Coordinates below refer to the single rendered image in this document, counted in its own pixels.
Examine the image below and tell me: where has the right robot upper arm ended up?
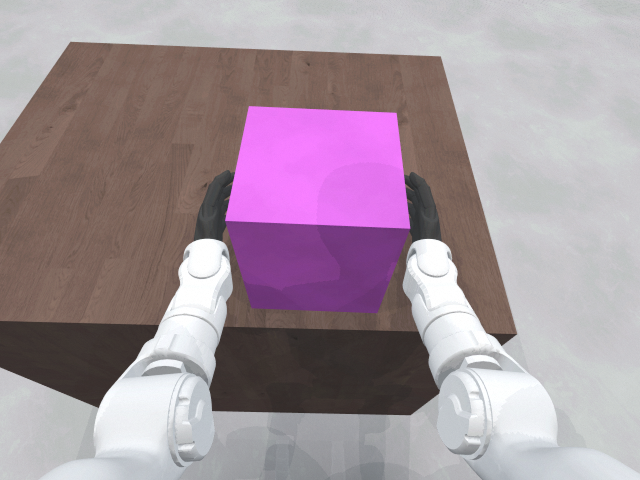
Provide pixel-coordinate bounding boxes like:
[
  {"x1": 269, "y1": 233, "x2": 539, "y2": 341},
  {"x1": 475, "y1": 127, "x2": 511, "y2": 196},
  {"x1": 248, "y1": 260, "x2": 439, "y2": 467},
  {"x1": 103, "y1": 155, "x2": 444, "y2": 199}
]
[{"x1": 437, "y1": 367, "x2": 640, "y2": 480}]

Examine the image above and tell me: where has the right robot hand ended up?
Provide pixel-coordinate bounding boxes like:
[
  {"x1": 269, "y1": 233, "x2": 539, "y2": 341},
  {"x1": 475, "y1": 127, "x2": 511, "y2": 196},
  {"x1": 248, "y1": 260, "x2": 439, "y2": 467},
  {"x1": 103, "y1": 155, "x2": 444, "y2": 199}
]
[{"x1": 404, "y1": 172, "x2": 442, "y2": 243}]

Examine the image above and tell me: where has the left robot forearm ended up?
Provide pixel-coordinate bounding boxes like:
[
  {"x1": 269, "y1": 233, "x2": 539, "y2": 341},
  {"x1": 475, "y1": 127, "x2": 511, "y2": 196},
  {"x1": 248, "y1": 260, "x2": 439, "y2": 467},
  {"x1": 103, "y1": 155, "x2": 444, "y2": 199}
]
[{"x1": 93, "y1": 239, "x2": 233, "y2": 454}]

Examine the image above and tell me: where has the right robot forearm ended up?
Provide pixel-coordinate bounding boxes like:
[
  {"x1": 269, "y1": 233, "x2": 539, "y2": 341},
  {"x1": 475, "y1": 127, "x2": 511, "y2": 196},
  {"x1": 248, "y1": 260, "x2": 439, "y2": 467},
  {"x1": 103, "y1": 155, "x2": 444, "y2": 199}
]
[{"x1": 403, "y1": 239, "x2": 558, "y2": 433}]

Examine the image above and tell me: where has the left robot hand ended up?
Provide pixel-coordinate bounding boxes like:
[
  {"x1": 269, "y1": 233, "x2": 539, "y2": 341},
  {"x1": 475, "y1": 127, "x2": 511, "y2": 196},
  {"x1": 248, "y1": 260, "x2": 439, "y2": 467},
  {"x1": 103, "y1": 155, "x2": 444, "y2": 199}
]
[{"x1": 194, "y1": 170, "x2": 235, "y2": 242}]

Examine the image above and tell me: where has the pedestal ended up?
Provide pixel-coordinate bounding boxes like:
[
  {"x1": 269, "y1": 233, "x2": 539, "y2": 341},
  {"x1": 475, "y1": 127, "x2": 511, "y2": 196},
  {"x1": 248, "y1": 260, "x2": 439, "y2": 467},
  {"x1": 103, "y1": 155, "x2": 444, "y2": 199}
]
[{"x1": 0, "y1": 42, "x2": 517, "y2": 415}]

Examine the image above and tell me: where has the left robot upper arm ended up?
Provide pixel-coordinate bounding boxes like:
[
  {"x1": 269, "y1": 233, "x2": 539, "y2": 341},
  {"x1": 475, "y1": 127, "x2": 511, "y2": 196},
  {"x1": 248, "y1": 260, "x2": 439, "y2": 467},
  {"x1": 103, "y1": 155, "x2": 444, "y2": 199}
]
[{"x1": 39, "y1": 372, "x2": 215, "y2": 480}]

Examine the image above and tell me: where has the carton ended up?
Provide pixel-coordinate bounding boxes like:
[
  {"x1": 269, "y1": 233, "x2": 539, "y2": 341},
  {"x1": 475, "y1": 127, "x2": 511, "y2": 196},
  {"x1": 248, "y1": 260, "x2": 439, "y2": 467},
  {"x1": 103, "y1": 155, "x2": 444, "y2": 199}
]
[{"x1": 225, "y1": 106, "x2": 410, "y2": 313}]

